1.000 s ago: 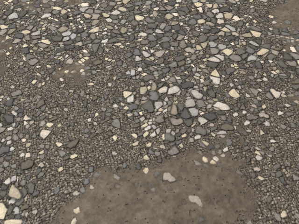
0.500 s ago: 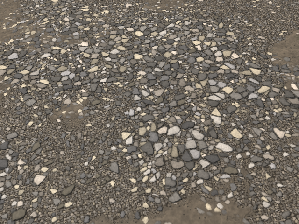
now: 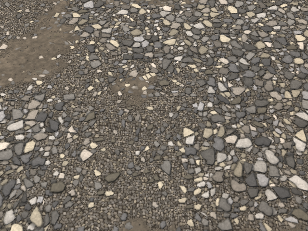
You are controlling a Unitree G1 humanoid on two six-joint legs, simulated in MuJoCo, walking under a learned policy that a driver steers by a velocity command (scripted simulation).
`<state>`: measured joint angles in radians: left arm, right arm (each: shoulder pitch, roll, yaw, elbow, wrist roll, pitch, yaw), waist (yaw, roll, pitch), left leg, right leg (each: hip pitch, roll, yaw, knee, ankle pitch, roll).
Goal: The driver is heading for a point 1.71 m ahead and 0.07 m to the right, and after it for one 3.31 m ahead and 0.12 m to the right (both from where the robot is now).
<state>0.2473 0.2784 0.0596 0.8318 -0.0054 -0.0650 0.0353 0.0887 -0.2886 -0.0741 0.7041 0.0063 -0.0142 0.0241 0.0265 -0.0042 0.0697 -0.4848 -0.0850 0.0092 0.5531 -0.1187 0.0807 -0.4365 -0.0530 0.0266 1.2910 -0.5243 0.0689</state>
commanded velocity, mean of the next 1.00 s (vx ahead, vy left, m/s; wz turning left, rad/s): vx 0.03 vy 0.00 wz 0.15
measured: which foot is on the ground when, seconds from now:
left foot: down 0.00-1.00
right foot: up 0.00-0.28, down 0.30-1.00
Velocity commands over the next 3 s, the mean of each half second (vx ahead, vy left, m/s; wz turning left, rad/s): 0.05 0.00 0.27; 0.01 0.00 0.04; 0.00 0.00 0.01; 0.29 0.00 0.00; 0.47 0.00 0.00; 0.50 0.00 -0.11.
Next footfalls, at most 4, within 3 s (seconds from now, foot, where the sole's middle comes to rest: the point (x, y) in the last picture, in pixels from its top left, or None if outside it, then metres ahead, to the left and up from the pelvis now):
0.30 right None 0.16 -0.16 -0.76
2.24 right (189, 194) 0.57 -0.10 -0.76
2.78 left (130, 137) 0.84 0.17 -0.76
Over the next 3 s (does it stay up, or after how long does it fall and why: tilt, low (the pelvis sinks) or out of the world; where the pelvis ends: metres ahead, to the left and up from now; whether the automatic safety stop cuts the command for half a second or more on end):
stays up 0.80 0.08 0.02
